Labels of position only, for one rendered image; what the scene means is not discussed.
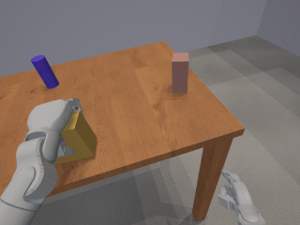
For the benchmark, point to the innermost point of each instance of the right robot hand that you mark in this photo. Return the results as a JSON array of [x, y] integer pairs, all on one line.
[[231, 197]]

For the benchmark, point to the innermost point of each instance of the table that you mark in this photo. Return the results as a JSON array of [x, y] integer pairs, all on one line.
[[127, 100]]

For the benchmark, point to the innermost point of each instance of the robot right forearm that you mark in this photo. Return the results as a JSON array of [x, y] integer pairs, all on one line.
[[248, 214]]

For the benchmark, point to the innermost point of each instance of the left robot hand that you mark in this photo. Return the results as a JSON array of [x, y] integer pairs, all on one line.
[[54, 115]]

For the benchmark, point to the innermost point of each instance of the robot left forearm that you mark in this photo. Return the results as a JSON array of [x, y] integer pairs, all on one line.
[[34, 179]]

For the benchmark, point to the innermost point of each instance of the sponge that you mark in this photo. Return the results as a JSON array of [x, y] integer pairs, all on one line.
[[79, 136]]

